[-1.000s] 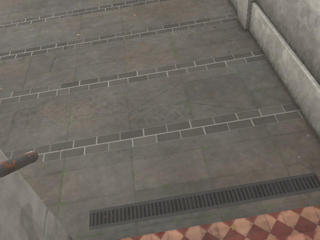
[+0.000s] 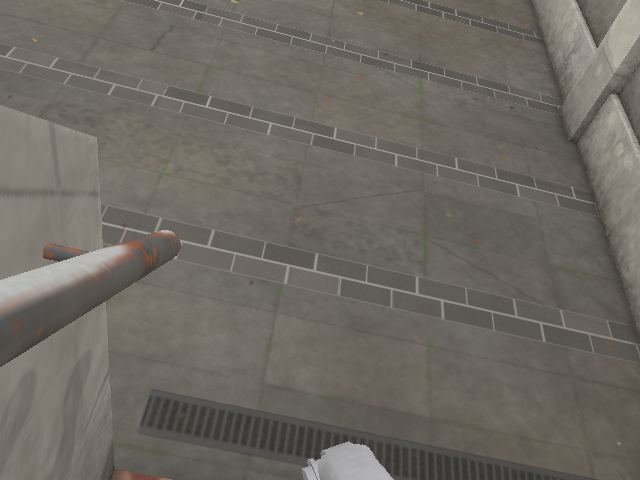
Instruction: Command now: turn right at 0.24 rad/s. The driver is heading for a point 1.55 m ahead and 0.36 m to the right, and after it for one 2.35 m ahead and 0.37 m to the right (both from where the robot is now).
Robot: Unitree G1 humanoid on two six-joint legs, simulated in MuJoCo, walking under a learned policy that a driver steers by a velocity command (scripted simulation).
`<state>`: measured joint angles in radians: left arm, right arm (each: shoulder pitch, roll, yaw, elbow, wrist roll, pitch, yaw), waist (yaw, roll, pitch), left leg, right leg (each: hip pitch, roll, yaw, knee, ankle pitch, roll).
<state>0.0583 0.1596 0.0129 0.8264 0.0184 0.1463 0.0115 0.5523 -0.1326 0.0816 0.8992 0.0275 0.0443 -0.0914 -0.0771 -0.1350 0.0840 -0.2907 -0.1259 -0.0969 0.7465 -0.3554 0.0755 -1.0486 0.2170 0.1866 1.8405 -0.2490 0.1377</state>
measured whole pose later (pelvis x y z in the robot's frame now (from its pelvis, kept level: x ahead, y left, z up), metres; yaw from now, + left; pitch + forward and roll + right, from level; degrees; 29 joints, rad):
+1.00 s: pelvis +0.21 -0.17 -0.20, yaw -25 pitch -1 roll +3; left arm 0.22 0.22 0.02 0.92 0.00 -0.03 -0.03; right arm 0.52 -0.21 -0.04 1.04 -0.01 -0.04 -0.01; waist -0.06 0.00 -0.01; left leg -0.64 -0.01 -0.01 1.97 -0.74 0.16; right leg -0.30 -0.02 -0.04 0.58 -0.27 -0.12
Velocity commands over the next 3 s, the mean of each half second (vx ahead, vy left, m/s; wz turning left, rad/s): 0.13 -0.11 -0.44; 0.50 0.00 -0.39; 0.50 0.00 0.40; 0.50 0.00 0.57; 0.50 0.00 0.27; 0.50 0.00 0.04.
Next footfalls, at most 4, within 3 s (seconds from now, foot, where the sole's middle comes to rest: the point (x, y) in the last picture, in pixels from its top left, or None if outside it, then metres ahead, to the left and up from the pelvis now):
0.90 right None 0.24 -0.27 -0.97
1.40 left None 0.50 -0.21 -1.18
1.86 right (370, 467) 0.79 -0.54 -1.40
2.34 left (321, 401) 1.02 -0.39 -1.40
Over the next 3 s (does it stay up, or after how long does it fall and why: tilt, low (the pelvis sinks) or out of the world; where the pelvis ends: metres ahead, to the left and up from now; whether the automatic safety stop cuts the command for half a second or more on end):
stays up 1.25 -0.52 -0.62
